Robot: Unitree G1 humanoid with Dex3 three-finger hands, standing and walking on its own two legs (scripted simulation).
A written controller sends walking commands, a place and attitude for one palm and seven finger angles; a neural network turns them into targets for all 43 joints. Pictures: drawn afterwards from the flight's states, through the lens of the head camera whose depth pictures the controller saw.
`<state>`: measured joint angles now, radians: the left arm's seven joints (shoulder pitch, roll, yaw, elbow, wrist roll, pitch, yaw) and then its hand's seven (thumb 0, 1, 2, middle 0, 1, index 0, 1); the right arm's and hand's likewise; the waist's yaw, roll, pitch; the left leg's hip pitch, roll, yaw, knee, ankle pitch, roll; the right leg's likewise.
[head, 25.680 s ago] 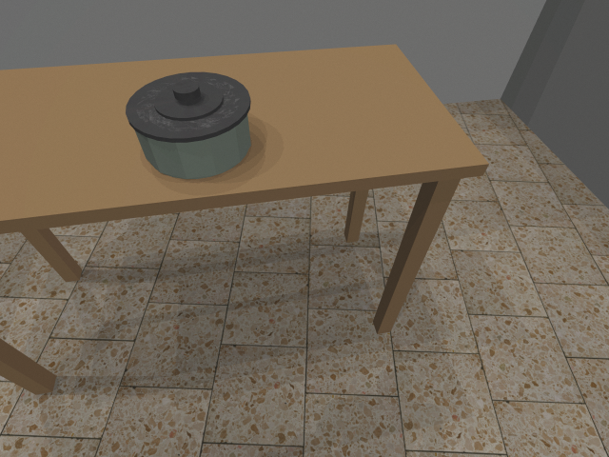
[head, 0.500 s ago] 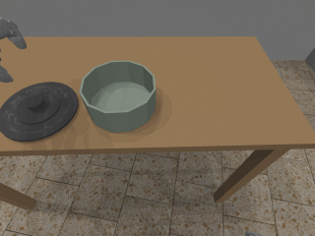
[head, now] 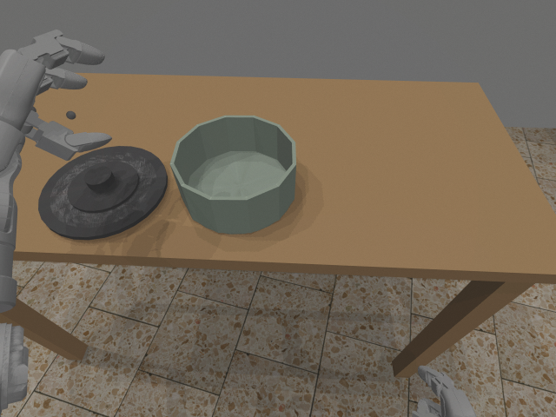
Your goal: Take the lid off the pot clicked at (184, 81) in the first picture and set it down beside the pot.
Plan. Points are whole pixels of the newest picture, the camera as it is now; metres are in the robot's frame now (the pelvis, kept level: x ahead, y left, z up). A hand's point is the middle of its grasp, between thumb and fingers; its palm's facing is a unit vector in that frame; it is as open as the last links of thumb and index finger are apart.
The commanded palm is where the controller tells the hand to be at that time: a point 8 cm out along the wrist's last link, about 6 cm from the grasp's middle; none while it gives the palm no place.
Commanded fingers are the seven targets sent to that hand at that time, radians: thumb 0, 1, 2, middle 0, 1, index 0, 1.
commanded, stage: draw the hand back to the body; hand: left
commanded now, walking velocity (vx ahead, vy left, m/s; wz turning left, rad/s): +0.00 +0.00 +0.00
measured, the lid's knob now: (99, 178) +0.45 +0.35 +0.06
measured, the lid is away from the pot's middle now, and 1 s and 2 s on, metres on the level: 0.23 0.23 0.23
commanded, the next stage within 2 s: step back with the hand held close in 1.66 s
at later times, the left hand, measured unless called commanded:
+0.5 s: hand (68, 121) +0.35 +0.25 +0.26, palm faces +0.52 -0.82 -0.24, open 9.5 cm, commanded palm +0.29 +0.29 +0.26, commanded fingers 0.00 0.55 0.87 -0.28 -0.44 -0.28 -0.44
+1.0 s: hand (71, 173) +0.29 +0.22 +0.25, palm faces +0.50 -0.83 -0.25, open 7.5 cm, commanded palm +0.23 +0.25 +0.25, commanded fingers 0.00 0.90 0.90 -0.20 -0.30 -0.20 -0.30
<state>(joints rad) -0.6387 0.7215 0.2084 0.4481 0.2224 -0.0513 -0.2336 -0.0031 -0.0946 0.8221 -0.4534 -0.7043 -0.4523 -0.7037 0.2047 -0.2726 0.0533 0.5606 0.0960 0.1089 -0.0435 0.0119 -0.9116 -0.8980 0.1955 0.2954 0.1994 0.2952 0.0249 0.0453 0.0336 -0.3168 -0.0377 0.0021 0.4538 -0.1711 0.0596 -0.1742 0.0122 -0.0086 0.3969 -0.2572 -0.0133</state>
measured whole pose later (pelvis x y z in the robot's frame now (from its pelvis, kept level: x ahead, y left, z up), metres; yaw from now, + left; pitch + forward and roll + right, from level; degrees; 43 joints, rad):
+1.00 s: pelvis +0.02 -0.05 +0.00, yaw -2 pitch -4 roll +0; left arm 0.04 0.42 0.45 -0.23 -0.15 -0.10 0.08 0.01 0.85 0.90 -0.22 -0.32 -0.22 -0.32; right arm 0.13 -0.24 0.02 0.67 0.04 -0.05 -0.06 0.02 -0.91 -0.90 0.20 0.30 0.20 0.30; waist 0.06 0.06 0.03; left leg -0.13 0.02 0.01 0.39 -0.20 0.00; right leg 0.00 0.07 0.02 0.32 -0.26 -0.06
